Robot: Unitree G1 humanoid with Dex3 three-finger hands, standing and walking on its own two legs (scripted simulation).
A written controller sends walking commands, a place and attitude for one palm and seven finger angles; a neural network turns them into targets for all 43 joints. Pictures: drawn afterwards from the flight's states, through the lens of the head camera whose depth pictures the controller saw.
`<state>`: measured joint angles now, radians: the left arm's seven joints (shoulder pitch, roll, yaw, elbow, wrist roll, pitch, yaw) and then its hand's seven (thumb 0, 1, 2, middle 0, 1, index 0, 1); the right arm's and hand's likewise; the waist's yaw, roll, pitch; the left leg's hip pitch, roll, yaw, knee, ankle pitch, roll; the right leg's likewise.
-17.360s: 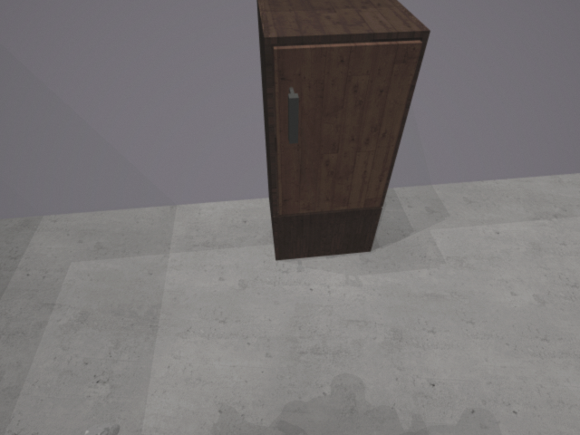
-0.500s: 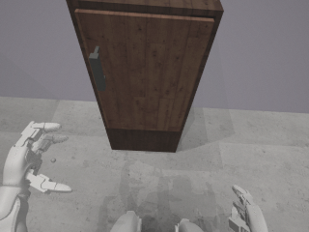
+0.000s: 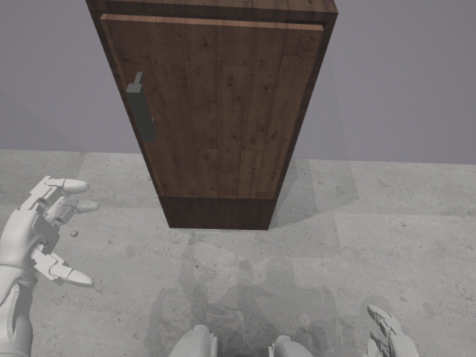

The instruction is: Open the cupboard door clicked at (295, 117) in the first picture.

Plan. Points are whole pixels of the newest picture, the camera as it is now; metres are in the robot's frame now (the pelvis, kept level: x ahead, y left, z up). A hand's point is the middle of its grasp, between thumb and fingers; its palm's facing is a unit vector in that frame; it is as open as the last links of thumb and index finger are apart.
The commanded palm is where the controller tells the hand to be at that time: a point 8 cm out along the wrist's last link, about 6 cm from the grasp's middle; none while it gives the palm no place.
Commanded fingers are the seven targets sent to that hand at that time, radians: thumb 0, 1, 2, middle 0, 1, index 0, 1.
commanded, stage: raise the hand with hooked fingers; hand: left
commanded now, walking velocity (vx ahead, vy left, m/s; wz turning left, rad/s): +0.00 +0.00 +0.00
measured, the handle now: (144, 108) +0.58 +0.24 +0.03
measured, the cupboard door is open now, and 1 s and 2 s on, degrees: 0 0 0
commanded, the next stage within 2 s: move the hooked fingers beside the handle in 0.28 s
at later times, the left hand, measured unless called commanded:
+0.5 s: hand (84, 231) +0.29 +0.26 +0.05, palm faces +0.06 -1.00 -0.05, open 14.0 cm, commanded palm +0.28 +0.31 +0.05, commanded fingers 0.00 -0.50 0.30 -0.30 -1.20 -0.30 -1.20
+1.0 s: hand (87, 184) +0.38 +0.28 +0.04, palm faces +0.05 -1.00 -0.03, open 14.0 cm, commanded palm +0.35 +0.33 +0.04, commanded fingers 0.00 -0.50 0.30 -0.30 -1.20 -0.30 -1.20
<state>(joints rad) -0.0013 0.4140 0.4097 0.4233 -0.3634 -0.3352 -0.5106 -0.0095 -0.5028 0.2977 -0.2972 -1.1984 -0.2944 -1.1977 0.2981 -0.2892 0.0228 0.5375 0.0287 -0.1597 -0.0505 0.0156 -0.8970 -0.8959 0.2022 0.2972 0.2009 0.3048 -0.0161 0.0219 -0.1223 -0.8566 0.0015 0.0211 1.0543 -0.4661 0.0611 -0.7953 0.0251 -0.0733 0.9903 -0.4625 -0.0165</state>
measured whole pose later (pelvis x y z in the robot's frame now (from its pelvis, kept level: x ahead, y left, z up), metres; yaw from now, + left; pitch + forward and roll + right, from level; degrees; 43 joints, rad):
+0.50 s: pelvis +0.00 -0.02 -0.01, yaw +1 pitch +15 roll -2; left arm -0.07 0.40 0.42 0.50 -0.35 -0.38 -0.49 -0.01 -0.50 0.30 -0.30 -1.20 -0.30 -1.20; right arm 0.26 -0.28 0.04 0.55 0.03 -0.15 -0.06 0.01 -0.90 -0.90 0.20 0.30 0.20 0.30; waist -0.01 0.02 -0.13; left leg -0.88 0.01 0.00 1.09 -0.48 0.03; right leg -0.82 0.04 -0.09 1.04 -0.48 -0.05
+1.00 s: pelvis +0.00 -0.01 -0.01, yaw -1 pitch +19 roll -3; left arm -0.38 0.54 0.53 0.81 -0.29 -0.40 -0.53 -0.01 -0.50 0.30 -0.30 -1.20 -0.30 -1.20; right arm 0.33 -0.29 0.02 0.60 0.03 -0.09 -0.05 0.01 -0.90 -0.90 0.20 0.30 0.20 0.30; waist -0.07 0.01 -0.12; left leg -0.97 0.03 0.02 1.13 -0.49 0.05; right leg -0.91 0.05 -0.07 1.06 -0.48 -0.03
